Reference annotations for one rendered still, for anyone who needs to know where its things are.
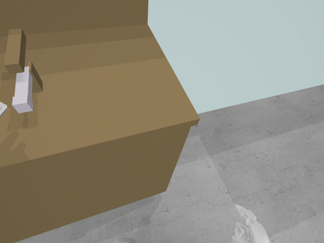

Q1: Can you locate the robot right hand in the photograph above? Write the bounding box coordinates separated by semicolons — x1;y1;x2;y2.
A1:
232;205;271;243

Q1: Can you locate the tap lever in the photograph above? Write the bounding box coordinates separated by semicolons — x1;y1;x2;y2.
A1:
12;66;33;113

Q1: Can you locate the counter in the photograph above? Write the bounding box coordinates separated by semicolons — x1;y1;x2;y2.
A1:
0;0;200;243

